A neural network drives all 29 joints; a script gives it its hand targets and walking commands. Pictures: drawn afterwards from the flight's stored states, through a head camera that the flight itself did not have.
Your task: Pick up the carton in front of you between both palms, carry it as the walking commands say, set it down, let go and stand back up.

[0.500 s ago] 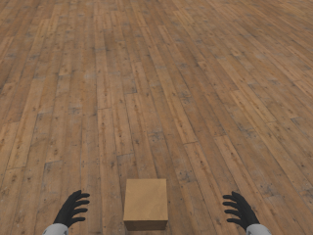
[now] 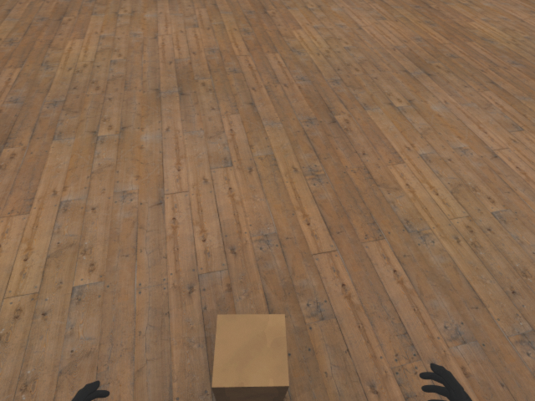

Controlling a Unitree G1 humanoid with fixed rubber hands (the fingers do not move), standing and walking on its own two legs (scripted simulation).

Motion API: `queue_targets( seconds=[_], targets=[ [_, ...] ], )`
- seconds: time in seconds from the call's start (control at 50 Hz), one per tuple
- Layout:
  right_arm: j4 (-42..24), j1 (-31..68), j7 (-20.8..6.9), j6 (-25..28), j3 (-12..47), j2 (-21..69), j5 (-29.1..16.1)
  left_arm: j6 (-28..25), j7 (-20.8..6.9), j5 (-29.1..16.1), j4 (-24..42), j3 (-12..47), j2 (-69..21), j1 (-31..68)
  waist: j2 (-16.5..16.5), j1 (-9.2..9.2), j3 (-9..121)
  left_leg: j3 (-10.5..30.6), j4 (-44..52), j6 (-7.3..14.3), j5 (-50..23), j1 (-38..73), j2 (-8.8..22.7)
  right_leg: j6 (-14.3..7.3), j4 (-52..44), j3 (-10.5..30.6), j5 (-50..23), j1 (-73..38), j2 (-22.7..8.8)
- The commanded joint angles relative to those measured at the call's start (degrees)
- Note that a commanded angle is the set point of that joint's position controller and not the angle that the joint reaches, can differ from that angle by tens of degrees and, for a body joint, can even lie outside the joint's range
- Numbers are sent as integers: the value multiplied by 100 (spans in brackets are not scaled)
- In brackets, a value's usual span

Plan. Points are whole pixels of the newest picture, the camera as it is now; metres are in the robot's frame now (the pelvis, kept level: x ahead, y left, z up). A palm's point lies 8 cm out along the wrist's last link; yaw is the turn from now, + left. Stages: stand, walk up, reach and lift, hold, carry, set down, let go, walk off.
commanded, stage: stand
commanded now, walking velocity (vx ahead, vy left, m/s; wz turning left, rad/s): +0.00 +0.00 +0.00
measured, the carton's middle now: (250, 360) +0.36 +0.03 -0.65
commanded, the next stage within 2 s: none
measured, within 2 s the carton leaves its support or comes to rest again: neither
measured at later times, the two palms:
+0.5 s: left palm out of the picture +0.09 +0.30 -0.10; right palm out of the picture +0.10 -0.30 -0.09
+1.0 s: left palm out of the picture +0.05 +0.29 -0.11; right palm out of the picture +0.07 -0.31 -0.09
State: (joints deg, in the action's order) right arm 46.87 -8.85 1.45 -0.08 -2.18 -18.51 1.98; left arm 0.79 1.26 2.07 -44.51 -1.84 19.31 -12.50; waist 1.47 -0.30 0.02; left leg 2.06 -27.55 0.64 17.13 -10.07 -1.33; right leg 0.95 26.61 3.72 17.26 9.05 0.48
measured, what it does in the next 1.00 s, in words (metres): stands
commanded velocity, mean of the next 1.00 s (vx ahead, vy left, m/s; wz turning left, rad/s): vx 0.00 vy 0.00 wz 0.00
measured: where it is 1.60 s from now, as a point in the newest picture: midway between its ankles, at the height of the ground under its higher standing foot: outside the picture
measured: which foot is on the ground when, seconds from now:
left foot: down 0.00-1.00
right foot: down 0.00-1.00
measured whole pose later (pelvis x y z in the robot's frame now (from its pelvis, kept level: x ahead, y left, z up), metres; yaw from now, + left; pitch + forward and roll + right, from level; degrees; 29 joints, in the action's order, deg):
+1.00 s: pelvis -0.02 -0.01 +0.01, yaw +1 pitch -2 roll +0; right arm 57.6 -8.7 1.2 0.4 -0.4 -20.9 0.9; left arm -0.2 0.8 1.6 -57.5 -0.1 21.5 -10.5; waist 0.7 -0.2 -0.8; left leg 3.2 -22.1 -0.3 12.5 -7.3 -0.4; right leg 0.3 20.6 2.3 12.7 5.7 0.8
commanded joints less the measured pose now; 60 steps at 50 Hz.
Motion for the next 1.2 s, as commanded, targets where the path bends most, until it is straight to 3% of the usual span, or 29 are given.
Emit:
queue_targets(
  seconds=[0.0, 0.02, 0.08, 0.1, 0.18, 0.26, 0.28, 0.32, 0.38, 0.44, 0.46, 0.56, 0.58, 0.6, 0.62, 0.66, 0.7, 0.74, 0.78, 0.84, 0.88, 0.94, 0.96, 0.98, 1.02, 1.04, 1.06, 1.12, 1.18],
  targets=[
    [-202, 167, 20, 96, -160, -931, 32, -135, 4, -37, 255, -140, 682, 287, -408, -11, 221, 573, 558, -39, -1914, 30, 596, -74, -283, 222, -1028, -43, -298],
    [-170, 360, 42, 111, -160, -855, 15, -142, 41, 0, 137, -125, 717, 110, 79, -78, 141, 618, 403, 60, -1827, 295, 689, -142, -379, 234, -1195, 229, -404],
    [-60, 312, 9, 89, -169, -922, -18, -126, 55, 2, -29, -130, 837, 163, -425, 73, 250, 423, 381, -37, -1636, 409, 536, -74, -481, 232, -1252, 199, -390],
    [-108, 251, 29, 74, -233, -1100, -13, -140, 10, -26, 24, -43, 732, 401, -165, 213, 168, 427, 384, -23, -2003, 369, 598, -87, -535, 284, -1539, 184, -451],
    [74, 396, 22, 89, -146, -1050, 30, -159, 64, -45, -226, -70, 766, 49, -329, -113, 390, 410, 366, 15, -2380, 376, 666, -164, -371, 136, -1708, -198, -466],
    [223, 252, 76, 94, -91, -985, -35, -135, 107, 45, -199, -106, 904, 439, 57, 41, 322, 588, 498, 23, -1865, 379, 569, -125, -516, 258, -1449, -209, -466],
    [266, 346, 71, 86, -96, -1002, -32, -123, 101, 24, -381, -89, 1049, 471, -286, 154, 146, 546, 599, 31, -1840, 415, 649, -110, -558, 282, -1636, -42, -512],
    [324, 61, 2, 70, -91, -1077, -30, -149, 65, -109, -492, -76, 995, 185, 44, 30, 192, 567, 574, 26, -2179, 307, 609, -68, -516, 216, -1927, -351, -562],
    [313, 286, 33, 119, -60, -1061, -61, -144, 54, -86, -511, -58, 874, 193, -335, 30, 154, 460, 570, 27, -2144, 366, 637, -113, -581, 227, -1521, -216, -525],
    [576, 263, 68, 101, 30, -981, -48, -165, 54, -87, -525, 11, 987, 448, 146, 0, 371, 487, 592, -37, -2179, 532, 685, -96, -575, 133, -1932, -363, -496],
    [515, 123, 54, 115, -54, -1105, -64, -173, 50, -98, -505, -37, 884, 354, -215, 32, 516, 469, 538, 60, -2516, 495, 619, -69, -605, 305, -2110, -647, -594],
    [512, 448, 34, 65, 25, -1017, -102, -102, 84, -56, -678, -8, 1051, 361, -184, -51, 239, 491, 560, 14, -2225, 336, 565, -60, -699, 117, -1992, -466, -522],
    [568, 353, 21, 87, -3, -1084, -121, -140, 77, -73, -674, -64, 1109, 205, 291, -100, 248, 595, 593, 86, -2066, 377, 682, -188, -602, 244, -1726, -387, -622],
    [626, 300, 54, 56, -84, -1220, -75, -141, 104, -4, -609, -45, 943, 430, -161, 55, 250, 568, 694, 38, -1761, 470, 657, -182, -743, 305, -1484, -271, -589],
    [785, 49, 41, 47, -58, -1165, -67, -109, 55, -36, -651, -79, 1213, 493, 104, -5, -97, 644, 831, 41, -1791, 353, 695, -136, -738, 201, -1453, -224, -583],
    [639, 327, 10, 53, -55, -1306, -141, -135, 46, -52, -760, -38, 1071, 342, -404, 40, -149, 573, 769, 4, -1687, 275, 607, -123, -854, 341, -1404, -172, -577],
    [589, 228, 6, 82, -22, -1022, -75, -148, 58, -23, -731, -35, 993, 472, 41, 104, -161, 613, 904, 42, -1195, 308, 631, -161, -926, 310, -1112, -74, -578],
    [683, 409, 25, 94, -55, -1228, -119, -167, 15, 4, -834, 1, 966, 482, -299, 1, -132, 535, 849, 27, -1147, 477, 646, -143, -965, 466, -1037, 32, -647],
    [613, 357, 12, 86, -47, -1169, -114, -147, 45, -10, -821, -7, 1015, 494, 31, 89, -289, 619, 914, 49, -1289, 336, 649, -166, -924, 251, -1069, 72, -481],
    [707, 360, -9, 98, -9, -1229, -116, -187, -8, -51, -1016, -34, 1237, 318, -8, -4, -193, 638, 909, 42, -1287, 299, 674, -98, -996, 294, -959, -141, -550],
    [756, 375, 11, 79, -36, -1167, -180, -191, 0, 12, -1012, 21, 1066, 375, -518, -2, -346, 600, 1006, 46, -967, 257, 687, -144, -1039, 388, -580, -4, -554],
    [815, 209, -22, 110, 17, -1130, -93, -166, -23, -41, -1047, 24, 1115, 510, 5, 73, -111, 564, 856, 57, -545, 285, 649, -207, -1242, 591, -17, 110, -632],
    [826, 223, -8, 129, -16, -1142, -92, -163, -41, -9, -971, 36, 1227, 625, 63, 171, -266, 657, 948, 45, -767, 130, 636, -233, -1120, 534, -147, 97, -618],
    [762, 439, 8, 136, 2, -1329, -94, -139, -41, -45, -979, -54, 1134, 562, -439, 42, -513, 553, 896, 44, -756, 46, 634, -188, -1157, 577, -550, 249, -573],
    [891, 132, -43, 144, 27, -1229, -105, -219, -29, -125, -1059, 10, 1183, 362, 66, -20, 108, 616, 790, 63, -1303, 334, 703, -175, -898, 303, -1030, -189, -518],
    [931, 107, -42, 125, 1, -1182, -117, -213, -9, -135, -1148, 62, 1018, 448, -557, 119, 168, 616, 902, 64, -1092, 214, 662, -151, -905, 371, -1074, -362, -514],
    [1013, 252, -72, 119, 62, -1267, -129, -216, -34, -161, -1143, 47, 1144, 312, -574, -38, -283, 676, 975, 124, -1091, -81, 652, -206, -950, 483, -1114, -296, -586],
    [971, 255, -19, 113, 6, -1297, -95, -210, -7, -136, -1143, -51, 1334, 364, 83, -68, -179, 639, 910, 92, -1520, 211, 726, -122, -925, 312, -1234, -198, -511],
    [1006, 471, 25, 128, -9, -1378, -155, -193, -25, -100, -1130, 70, 1044, 532, -435, -24, 303, 617, 787, 128, -2107, 609, 761, -183, -879, 381, -1826, -534, -610]
  ],
)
